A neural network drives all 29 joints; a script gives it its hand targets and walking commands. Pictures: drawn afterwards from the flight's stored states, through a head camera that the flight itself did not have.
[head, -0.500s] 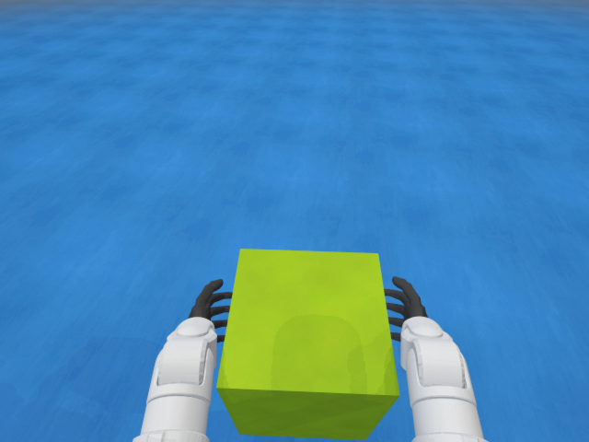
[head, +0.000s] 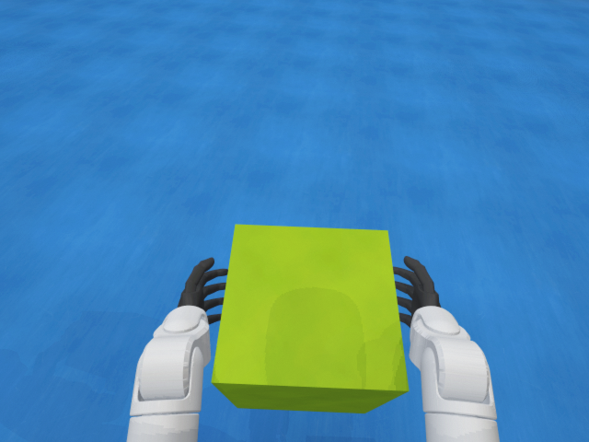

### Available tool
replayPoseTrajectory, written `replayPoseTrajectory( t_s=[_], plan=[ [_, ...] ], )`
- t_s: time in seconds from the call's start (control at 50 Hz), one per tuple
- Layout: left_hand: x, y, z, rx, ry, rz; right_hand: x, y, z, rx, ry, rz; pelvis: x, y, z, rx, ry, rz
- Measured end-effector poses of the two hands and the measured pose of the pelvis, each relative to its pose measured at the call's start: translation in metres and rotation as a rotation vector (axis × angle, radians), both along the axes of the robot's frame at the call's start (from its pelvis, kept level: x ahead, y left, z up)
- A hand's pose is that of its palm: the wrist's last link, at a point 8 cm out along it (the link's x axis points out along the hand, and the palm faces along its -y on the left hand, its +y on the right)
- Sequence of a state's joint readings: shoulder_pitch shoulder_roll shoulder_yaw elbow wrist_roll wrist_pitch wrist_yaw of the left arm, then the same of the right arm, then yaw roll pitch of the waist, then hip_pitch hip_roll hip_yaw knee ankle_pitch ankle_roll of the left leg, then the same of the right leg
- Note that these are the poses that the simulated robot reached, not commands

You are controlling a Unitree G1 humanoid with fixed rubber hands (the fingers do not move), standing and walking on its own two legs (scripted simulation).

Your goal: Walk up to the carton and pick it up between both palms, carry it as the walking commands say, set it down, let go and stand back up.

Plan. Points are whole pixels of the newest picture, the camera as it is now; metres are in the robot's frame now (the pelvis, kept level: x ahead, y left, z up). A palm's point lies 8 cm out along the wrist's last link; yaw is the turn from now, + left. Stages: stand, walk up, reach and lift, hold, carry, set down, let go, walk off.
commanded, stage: carry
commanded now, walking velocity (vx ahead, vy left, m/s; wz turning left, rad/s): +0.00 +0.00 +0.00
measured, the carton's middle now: (305, 327) +0.31 +0.00 -0.01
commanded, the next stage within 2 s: none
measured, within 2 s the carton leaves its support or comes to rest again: neither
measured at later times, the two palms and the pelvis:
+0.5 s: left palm (181, 327) +0.25 +0.15 +0.09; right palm (434, 330) +0.25 -0.15 +0.10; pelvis -0.01 +0.00 +0.01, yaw -1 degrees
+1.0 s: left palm (189, 323) +0.26 +0.14 +0.09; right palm (439, 329) +0.25 -0.16 +0.10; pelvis -0.01 +0.00 +0.01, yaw -2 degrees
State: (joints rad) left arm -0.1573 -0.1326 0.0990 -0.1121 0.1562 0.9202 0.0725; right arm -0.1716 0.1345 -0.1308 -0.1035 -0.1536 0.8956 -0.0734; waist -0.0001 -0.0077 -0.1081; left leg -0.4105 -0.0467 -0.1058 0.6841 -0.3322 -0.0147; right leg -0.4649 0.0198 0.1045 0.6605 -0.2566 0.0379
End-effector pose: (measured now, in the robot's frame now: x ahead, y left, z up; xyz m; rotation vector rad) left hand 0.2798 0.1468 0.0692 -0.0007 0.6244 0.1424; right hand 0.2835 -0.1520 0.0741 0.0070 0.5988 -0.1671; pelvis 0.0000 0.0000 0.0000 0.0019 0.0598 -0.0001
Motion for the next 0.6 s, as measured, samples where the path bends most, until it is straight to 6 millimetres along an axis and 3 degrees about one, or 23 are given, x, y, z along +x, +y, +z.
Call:
replayPoseTrajectory(
  t_s=[0.24, 0.6],
  plan=[
    [-0.028, 0.014, 0.024, -0.040, 0.068, 0.034, -0.024, 0.014, 0.025, 0.027, 0.069, -0.004, -0.010, 0.009, 0.005, -0.005, -0.004, -0.009],
    [-0.030, -0.003, 0.024, -0.029, 0.129, 0.006, -0.035, -0.004, 0.021, 0.045, 0.129, -0.041, -0.014, 0.002, 0.008, 0.003, -0.006, -0.021]
  ],
)
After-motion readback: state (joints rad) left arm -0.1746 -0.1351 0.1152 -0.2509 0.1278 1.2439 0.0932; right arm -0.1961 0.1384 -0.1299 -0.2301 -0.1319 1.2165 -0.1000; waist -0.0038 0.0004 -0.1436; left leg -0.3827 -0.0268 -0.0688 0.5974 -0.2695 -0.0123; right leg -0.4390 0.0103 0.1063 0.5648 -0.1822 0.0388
